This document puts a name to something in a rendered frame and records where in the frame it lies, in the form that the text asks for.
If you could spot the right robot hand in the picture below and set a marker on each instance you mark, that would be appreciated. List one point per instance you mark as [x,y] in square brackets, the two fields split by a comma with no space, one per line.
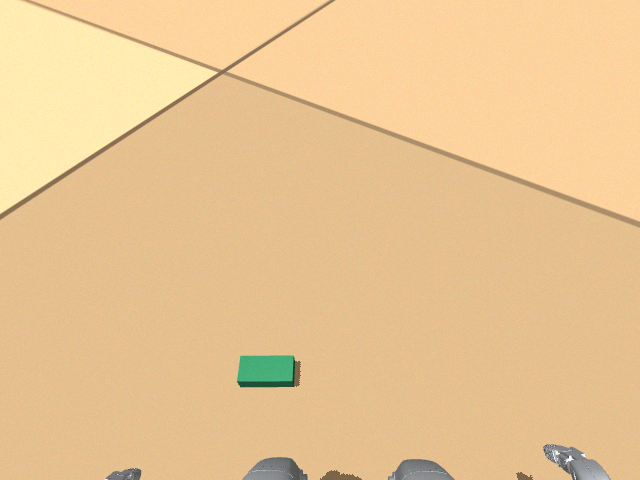
[575,463]

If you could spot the carton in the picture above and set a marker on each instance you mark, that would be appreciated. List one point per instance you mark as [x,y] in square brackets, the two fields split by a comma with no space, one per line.
[266,371]

